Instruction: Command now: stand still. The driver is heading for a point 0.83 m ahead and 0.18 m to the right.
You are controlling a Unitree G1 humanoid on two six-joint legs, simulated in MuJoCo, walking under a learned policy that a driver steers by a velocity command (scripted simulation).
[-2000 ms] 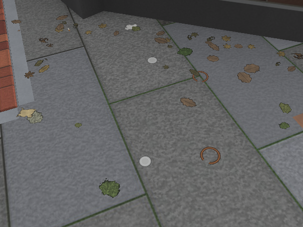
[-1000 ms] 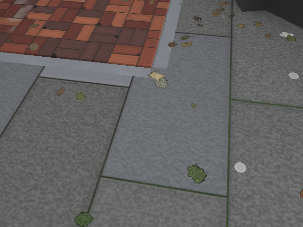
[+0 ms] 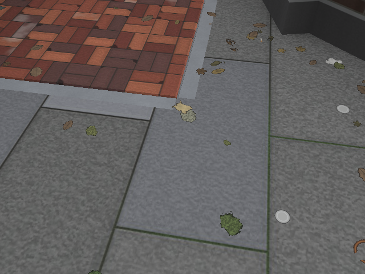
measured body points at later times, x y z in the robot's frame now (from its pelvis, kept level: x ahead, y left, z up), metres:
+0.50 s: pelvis +0.12 -0.04 +0.00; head +0.14 -0.05 +0.44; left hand +0.04 +0.20 -0.15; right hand +0.18 -0.28 -0.16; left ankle +0.11 +0.08 -0.67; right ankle +0.02 -0.11 -0.74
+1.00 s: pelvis +0.39 +0.00 +0.00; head +0.41 +0.00 +0.45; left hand +0.49 +0.23 -0.14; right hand +0.35 -0.25 -0.15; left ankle +0.37 +0.04 -0.74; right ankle +0.47 -0.16 -0.67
